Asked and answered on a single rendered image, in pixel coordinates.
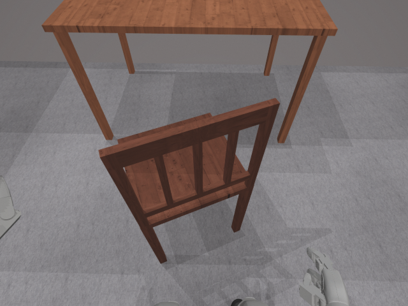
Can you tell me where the table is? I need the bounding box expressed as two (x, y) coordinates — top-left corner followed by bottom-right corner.
(42, 0), (338, 143)

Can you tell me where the right robot hand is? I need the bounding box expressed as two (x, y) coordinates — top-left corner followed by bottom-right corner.
(300, 247), (350, 306)

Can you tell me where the robot right shin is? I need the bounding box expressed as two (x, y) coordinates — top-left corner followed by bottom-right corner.
(239, 297), (256, 305)

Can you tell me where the left robot hand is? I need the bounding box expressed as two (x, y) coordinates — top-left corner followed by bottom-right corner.
(0, 175), (22, 239)

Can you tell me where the chair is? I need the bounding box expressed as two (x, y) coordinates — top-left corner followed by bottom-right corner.
(99, 98), (280, 264)

